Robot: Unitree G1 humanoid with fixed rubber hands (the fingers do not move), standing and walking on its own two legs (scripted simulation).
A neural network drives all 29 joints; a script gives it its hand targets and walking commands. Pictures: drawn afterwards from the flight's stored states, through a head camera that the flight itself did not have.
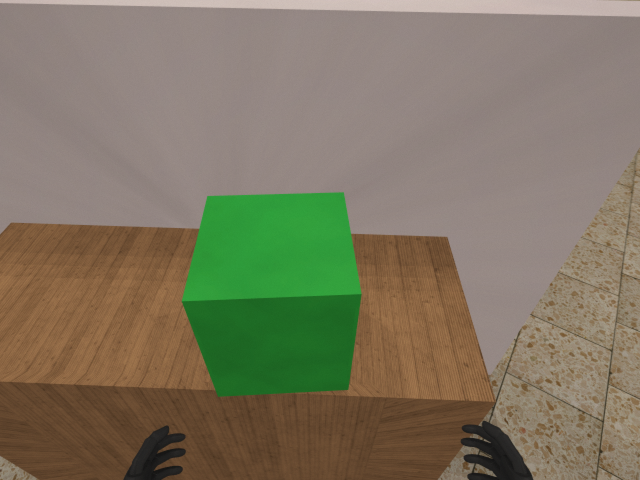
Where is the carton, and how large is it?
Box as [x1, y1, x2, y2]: [182, 192, 361, 396]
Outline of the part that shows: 343,192 207,196 182,302 218,396 347,389 361,294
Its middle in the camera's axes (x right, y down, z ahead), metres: -0.06 +0.09 +0.61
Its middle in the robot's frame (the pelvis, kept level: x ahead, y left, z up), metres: +0.41 +0.11 -0.02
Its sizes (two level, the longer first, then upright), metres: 0.210 0.200 0.250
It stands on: a pedestal, 0.64 m high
